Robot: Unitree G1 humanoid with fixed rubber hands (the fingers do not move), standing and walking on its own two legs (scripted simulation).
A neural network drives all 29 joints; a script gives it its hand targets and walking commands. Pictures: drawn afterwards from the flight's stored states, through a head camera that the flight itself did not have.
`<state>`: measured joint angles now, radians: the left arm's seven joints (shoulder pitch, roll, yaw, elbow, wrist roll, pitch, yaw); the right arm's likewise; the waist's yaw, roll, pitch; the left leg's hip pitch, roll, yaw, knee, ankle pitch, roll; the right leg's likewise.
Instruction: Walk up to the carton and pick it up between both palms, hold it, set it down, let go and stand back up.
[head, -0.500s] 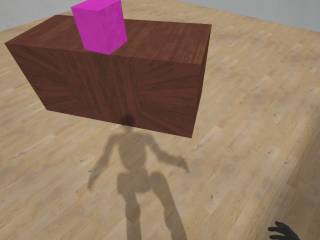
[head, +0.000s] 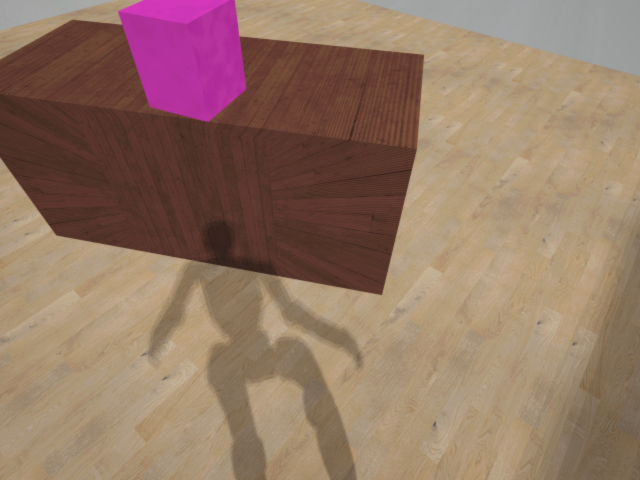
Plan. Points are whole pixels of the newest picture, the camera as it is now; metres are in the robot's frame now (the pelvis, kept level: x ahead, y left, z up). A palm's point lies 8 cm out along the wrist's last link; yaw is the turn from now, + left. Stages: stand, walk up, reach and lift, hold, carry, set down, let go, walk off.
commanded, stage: walk up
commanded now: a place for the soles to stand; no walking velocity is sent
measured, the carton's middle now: (190, 55) +1.18 +0.34 +0.02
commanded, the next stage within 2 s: none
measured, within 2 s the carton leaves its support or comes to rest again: neither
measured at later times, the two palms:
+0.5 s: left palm (12, 444) +0.22 +0.41 -0.07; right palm (509, 428) +0.23 -0.25 -0.11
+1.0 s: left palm (15, 361) +0.34 +0.47 -0.08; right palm (462, 401) +0.26 -0.19 -0.09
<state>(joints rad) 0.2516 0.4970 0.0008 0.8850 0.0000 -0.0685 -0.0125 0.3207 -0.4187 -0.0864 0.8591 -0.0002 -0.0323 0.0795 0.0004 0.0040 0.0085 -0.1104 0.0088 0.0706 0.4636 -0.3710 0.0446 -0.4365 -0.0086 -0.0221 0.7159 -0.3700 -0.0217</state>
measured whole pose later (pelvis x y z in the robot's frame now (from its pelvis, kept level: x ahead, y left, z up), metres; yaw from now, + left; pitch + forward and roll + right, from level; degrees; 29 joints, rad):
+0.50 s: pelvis +0.14 +0.07 -0.01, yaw -6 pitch +0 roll -2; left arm 0.35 0.49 0.00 0.87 0.00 -0.13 0.02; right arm 0.17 -0.42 -0.09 0.79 0.00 -0.01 0.08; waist 0.00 0.10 0.04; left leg -0.46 0.07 -0.06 0.80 -0.37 0.03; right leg -0.22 -0.03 0.03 0.53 -0.32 -0.02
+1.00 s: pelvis +0.24 +0.13 +0.00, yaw -8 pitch +1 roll -2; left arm 0.31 0.50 0.00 0.87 0.00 -0.10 0.02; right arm 0.29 -0.42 -0.09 0.79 0.00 -0.02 0.08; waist 0.00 0.03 0.06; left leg -0.25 -0.01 0.06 0.53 -0.30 0.07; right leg -0.42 -0.01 -0.05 0.66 -0.39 -0.02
